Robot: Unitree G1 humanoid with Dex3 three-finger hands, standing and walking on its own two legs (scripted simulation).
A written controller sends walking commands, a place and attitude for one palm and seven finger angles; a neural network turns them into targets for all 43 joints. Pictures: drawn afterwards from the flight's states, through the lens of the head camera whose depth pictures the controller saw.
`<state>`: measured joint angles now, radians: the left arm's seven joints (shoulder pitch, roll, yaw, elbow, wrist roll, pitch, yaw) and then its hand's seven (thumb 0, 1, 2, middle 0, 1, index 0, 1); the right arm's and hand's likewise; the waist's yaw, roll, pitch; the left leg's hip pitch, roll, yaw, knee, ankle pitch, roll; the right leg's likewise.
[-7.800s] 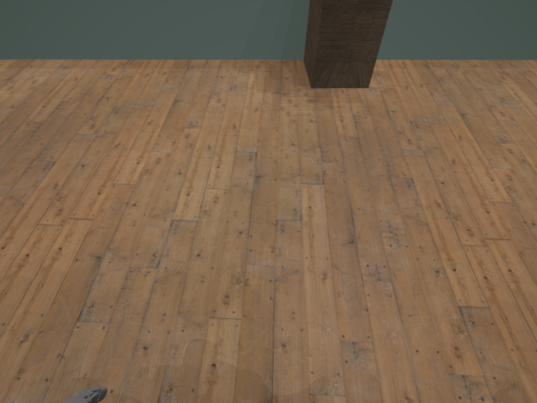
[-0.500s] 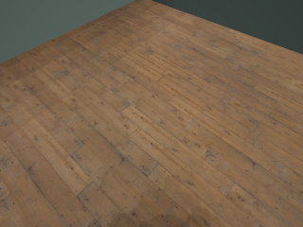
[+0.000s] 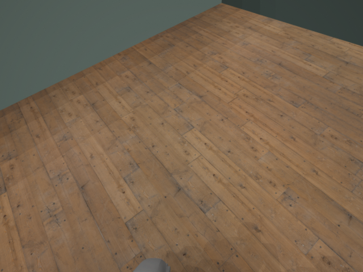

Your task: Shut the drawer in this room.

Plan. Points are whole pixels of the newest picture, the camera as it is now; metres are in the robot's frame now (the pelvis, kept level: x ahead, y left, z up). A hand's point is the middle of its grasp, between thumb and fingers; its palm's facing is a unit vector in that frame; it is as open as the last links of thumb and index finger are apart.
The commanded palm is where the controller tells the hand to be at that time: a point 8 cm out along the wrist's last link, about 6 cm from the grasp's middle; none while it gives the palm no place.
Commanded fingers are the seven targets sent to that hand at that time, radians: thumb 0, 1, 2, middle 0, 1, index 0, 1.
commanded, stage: turn or walk to find it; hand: left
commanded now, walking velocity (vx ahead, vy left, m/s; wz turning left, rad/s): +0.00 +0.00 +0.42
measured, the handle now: out of the picture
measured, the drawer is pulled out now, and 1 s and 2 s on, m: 0.24 0.24 0.24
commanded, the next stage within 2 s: none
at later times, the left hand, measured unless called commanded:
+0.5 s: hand out of the picture +0.00 +0.26 -0.17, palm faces +0.24 -0.94 -0.25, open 7.4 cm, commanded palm none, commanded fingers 0.00 0.90 0.90 -0.20 -0.30 -0.20 -0.30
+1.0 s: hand out of the picture -0.06 +0.17 -0.15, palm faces +0.45 -0.85 -0.26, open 7.3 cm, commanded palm none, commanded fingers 0.00 0.90 0.90 -0.20 -0.30 -0.20 -0.30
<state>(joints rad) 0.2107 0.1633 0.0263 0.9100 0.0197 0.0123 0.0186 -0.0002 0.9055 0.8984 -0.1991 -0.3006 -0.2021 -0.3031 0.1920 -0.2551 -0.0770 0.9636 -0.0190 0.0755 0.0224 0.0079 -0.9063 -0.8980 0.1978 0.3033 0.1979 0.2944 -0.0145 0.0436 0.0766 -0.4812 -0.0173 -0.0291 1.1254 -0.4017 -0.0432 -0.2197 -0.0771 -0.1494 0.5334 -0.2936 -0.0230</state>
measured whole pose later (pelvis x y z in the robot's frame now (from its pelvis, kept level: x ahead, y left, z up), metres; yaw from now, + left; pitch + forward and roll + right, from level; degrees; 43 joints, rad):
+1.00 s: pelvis -0.04 -0.03 +0.00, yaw +26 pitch -2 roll +3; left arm 0.23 0.16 0.03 0.94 0.02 0.01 0.02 0.00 0.91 0.90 -0.20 -0.30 -0.20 -0.30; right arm 0.23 -0.26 -0.08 1.00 -0.02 0.09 0.02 0.01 -0.91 -0.90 0.20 0.30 0.20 0.29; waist -0.01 0.02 0.08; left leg -0.42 0.04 -0.01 1.03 -0.41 -0.07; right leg -0.20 -0.10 -0.22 0.50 -0.27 -0.04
